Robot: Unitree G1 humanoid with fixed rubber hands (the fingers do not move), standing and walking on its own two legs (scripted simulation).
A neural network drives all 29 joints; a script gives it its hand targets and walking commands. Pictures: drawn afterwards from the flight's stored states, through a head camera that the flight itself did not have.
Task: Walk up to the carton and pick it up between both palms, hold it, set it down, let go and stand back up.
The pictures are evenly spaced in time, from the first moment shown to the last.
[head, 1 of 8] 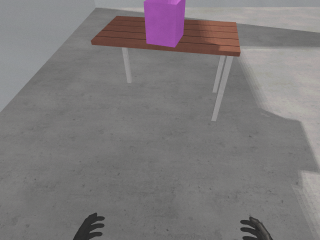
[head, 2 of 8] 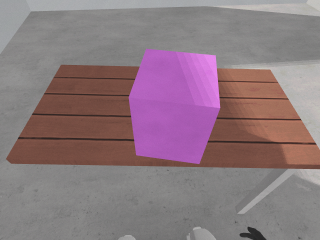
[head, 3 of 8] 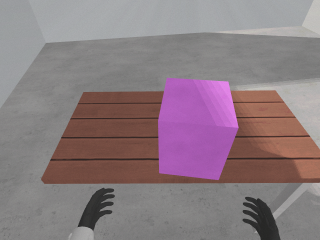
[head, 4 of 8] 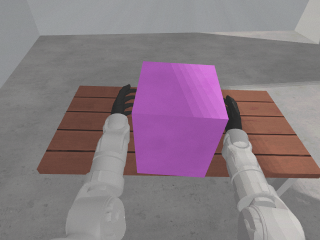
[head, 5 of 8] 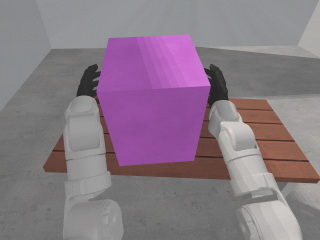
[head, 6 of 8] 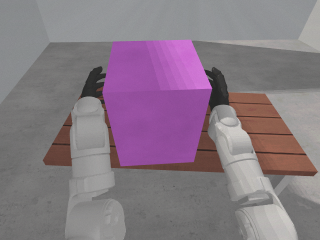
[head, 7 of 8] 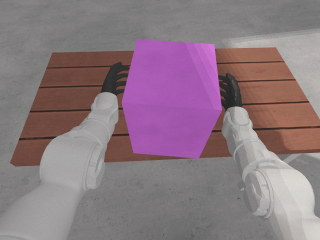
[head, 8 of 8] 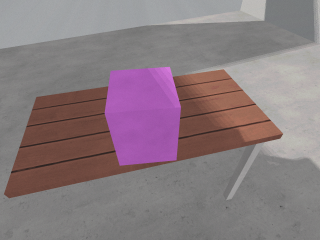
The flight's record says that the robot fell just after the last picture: no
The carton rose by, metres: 0.20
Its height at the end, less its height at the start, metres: +0.00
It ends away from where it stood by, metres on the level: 0.04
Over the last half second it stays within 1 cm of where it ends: yes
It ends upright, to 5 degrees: yes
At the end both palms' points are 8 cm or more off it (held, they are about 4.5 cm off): yes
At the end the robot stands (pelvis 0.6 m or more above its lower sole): yes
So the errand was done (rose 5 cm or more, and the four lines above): yes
